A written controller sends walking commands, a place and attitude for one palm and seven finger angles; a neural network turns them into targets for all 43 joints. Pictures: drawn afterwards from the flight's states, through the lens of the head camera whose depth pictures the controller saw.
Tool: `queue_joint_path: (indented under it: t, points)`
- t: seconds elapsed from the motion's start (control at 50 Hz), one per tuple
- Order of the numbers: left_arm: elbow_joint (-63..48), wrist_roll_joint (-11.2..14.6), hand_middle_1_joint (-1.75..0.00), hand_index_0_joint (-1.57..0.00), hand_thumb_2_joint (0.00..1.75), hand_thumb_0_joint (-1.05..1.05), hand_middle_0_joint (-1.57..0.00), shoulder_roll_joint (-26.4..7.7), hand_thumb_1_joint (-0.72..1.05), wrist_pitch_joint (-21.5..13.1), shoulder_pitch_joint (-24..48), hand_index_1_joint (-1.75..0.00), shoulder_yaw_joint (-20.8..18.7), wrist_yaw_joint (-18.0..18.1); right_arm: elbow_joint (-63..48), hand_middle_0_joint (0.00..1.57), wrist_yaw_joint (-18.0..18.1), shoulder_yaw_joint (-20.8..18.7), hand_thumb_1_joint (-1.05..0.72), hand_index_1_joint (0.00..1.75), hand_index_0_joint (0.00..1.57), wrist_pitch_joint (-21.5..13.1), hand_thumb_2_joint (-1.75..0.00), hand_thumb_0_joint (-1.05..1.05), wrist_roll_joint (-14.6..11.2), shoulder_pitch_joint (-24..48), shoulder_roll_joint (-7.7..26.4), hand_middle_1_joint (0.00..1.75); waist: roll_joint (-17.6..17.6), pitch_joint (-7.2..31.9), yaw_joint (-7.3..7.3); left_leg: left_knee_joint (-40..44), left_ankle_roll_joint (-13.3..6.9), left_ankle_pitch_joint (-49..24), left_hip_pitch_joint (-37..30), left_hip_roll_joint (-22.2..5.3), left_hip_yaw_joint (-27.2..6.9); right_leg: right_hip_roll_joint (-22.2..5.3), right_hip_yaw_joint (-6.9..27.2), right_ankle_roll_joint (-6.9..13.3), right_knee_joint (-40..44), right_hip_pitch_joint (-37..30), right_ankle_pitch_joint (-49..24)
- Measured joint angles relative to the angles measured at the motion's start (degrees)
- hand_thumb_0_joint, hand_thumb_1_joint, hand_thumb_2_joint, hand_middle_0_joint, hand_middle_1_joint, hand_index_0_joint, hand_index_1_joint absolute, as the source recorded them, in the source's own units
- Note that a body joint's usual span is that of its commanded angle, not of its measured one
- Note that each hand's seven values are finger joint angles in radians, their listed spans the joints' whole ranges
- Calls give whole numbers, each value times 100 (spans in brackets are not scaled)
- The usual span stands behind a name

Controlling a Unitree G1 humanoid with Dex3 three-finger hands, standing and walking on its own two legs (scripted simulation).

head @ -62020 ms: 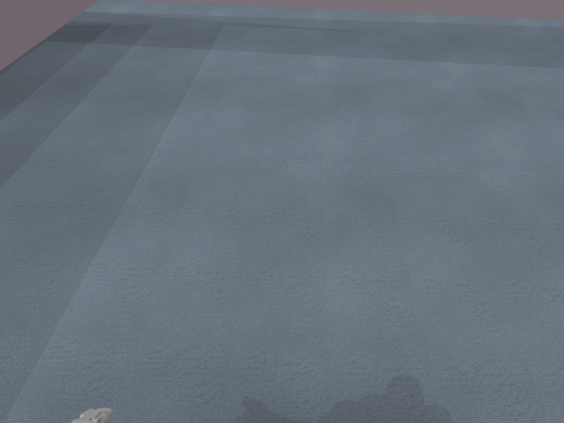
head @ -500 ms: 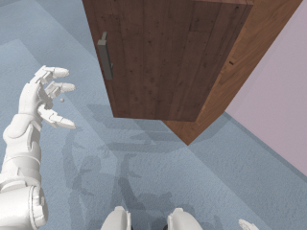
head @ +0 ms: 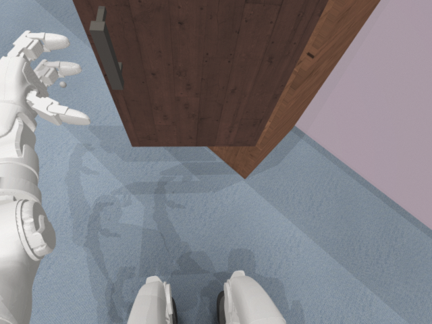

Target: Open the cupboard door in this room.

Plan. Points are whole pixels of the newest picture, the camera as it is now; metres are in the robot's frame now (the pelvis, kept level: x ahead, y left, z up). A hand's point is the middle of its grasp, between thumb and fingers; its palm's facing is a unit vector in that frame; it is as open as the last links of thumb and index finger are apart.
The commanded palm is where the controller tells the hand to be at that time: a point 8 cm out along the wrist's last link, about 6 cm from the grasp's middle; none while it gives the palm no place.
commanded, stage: move the hooked fingers beside the handle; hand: left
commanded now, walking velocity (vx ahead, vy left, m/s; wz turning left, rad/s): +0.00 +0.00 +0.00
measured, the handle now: (110, 51) +0.60 +0.15 +0.07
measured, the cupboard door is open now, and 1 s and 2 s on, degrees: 46 46 46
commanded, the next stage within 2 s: slide the fingers in behind the handle in 1.18 s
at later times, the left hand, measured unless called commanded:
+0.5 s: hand (71, 70) +0.55 +0.21 +0.07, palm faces -0.04 -1.00 -0.01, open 14.0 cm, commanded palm +0.52 +0.25 +0.07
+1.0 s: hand (69, 76) +0.53 +0.21 +0.08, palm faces -0.03 -1.00 -0.01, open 14.0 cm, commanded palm +0.52 +0.26 +0.07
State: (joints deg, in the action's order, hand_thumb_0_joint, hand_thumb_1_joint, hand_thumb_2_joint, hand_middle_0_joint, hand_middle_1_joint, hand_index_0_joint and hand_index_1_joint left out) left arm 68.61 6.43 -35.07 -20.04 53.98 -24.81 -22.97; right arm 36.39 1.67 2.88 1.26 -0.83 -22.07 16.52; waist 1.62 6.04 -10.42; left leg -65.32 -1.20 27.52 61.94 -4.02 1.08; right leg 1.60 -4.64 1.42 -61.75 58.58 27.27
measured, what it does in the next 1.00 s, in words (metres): stands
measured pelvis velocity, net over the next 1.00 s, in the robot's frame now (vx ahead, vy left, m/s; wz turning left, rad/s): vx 0.00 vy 0.00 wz -0.01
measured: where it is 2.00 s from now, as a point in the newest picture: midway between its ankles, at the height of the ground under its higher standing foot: outside the picture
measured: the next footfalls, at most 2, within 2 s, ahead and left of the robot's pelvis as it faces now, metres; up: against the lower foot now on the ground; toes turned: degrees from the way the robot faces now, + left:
none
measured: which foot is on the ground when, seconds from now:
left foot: down 0.00-1.00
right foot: down 0.00-1.00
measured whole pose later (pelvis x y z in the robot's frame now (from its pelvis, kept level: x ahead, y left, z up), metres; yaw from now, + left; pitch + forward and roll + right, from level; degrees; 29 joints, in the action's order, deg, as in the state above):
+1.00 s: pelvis +0.00 +0.00 +0.00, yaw +0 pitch +24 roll -4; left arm 70.0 4.3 -34.6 -21.7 55.7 -25.0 -19.4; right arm 34.2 0.4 3.2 4.5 0.1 -20.9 15.9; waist 1.8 6.2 -11.5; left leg -65.6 -1.4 28.1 62.1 -4.3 0.9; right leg 2.1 -4.6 1.2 -61.2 58.4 27.3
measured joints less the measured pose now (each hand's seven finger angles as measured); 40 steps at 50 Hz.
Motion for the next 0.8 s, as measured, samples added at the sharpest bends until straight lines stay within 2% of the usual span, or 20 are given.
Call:
queue_joint_path:
  t: [0.3, 0.54, 0.64, 0.72, 0.8]
  points:
    - [379, -389, -120, -30, 30, -1, -30, -405, -50, 151, 732, -120, -190, 291, -135, 20, -124, 88, -91, 29, 20, 223, -90, 0, 143, -214, -58, 30, 70, -33, -321, -83, -31, 73, 301, -65, 8, 68, 21, -33, 23, 275, -10]
    - [-165, -223, -120, -30, 30, -1, -30, 11, -50, 30, 54, -120, -205, 321, -130, 20, -198, 20, -91, 29, 20, 383, -90, 0, 138, -288, -132, 30, 52, 6, -133, 152, -44, 75, -25, -53, 63, 70, 79, -62, 267, -39, -31]
    - [-252, -129, -120, -30, 30, -1, -30, 217, -50, -97, -90, -120, -12, 357, -96, 20, -213, -32, -91, 29, 20, 393, -90, 0, 115, -189, -134, 30, 30, 60, -46, 232, -35, 69, -213, -28, 31, 54, 49, -59, 358, -249, -25]
    - [-17, -155, -120, -30, 30, -1, -30, 264, -50, -44, -8, -120, 136, 383, -133, 20, -191, -19, -91, 29, 20, 397, -90, 0, 103, -64, -95, 30, 24, 77, -37, 235, -34, 58, -268, -1, -5, 30, 13, -55, 356, -321, -16]
    - [53, -174, -120, -30, 30, -1, -30, 265, -50, -145, 61, -120, 150, 445, -179, 20, -168, -25, -91, 29, 20, 347, -90, 0, 116, 57, -68, 30, 15, 74, -59, 157, -28, 61, -203, 6, -18, 21, 1, -47, 262, -255, 2]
